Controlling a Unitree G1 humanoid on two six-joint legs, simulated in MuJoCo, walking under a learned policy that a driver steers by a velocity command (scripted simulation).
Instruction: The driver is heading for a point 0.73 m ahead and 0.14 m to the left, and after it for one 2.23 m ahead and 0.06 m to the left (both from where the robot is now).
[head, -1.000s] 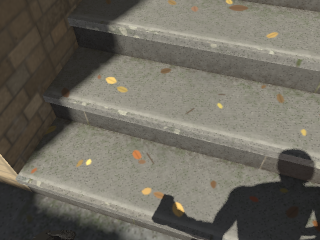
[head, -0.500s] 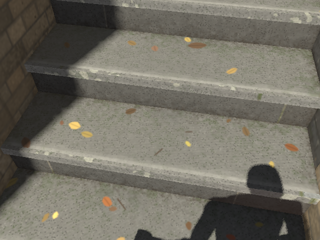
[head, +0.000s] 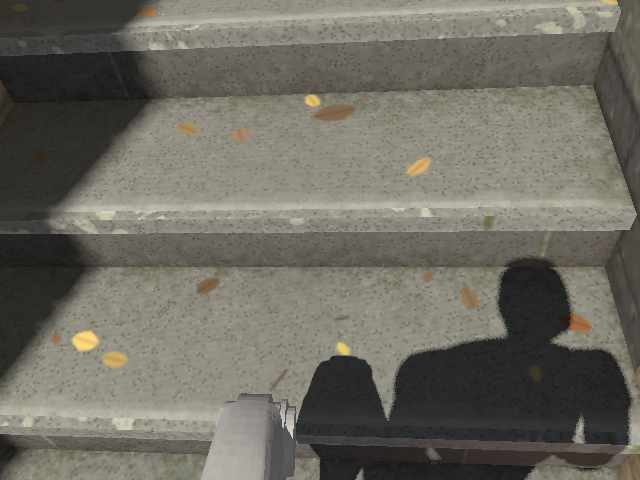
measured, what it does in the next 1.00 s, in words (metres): climbs, turning left: left foot 0.16 m higher, then right foot 0.16 m higher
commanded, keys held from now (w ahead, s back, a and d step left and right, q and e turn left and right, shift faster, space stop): w+q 0.68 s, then w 0.04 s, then no key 0.16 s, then e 0.12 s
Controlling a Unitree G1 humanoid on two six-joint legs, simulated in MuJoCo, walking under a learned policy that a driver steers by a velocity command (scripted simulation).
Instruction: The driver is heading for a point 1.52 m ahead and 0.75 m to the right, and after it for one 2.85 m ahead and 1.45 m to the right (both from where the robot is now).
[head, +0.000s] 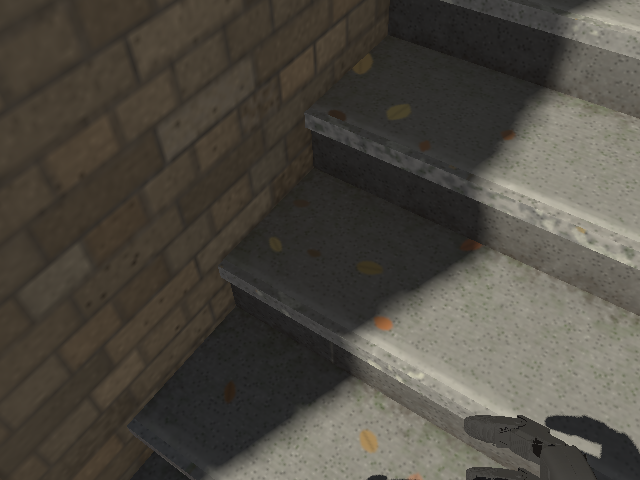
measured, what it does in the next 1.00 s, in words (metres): climbs, turning right: left foot, then right foot 0.16 m higher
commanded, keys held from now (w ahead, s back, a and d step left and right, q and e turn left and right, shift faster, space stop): e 1.00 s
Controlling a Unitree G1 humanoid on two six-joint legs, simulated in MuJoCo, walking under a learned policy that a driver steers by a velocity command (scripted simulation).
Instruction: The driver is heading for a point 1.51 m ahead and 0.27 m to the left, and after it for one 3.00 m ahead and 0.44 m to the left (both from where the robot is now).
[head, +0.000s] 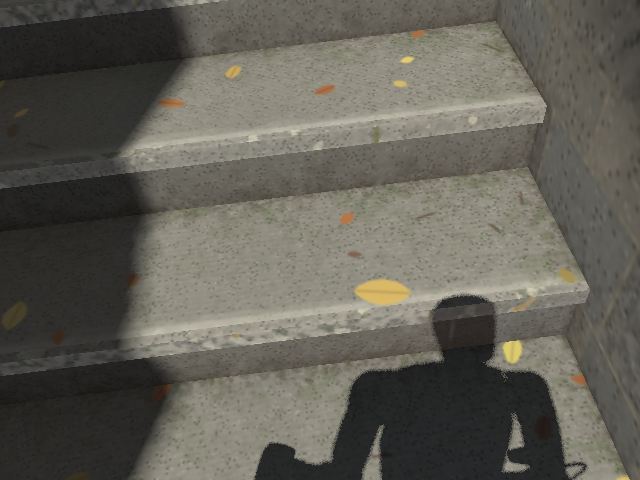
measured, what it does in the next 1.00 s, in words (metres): climbs, turning left: left foot, then right foot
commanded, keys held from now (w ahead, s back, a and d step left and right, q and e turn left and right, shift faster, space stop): e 0.02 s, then q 0.62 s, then w+q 0.30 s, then w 0.06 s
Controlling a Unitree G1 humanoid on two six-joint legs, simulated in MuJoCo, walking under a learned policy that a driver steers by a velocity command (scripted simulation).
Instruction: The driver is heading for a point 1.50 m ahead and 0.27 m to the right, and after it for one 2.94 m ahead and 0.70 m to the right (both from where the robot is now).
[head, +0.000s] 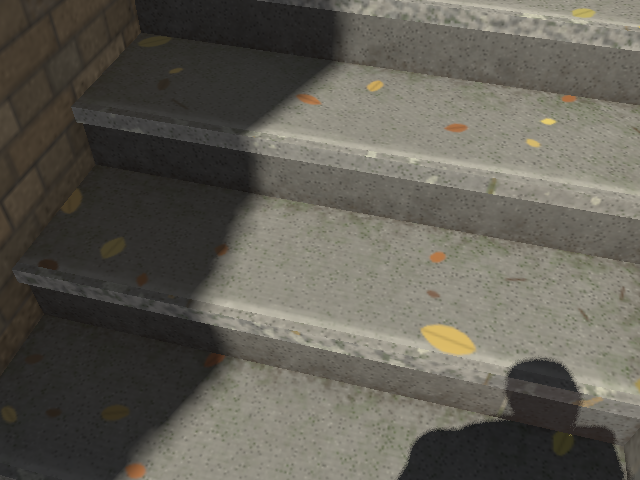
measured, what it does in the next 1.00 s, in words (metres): goes down, backwards, turning right: right foot, then right foot 0.16 m lower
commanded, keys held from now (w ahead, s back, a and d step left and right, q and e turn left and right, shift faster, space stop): w+e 0.04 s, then e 0.56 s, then w+e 0.20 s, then w+q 0.20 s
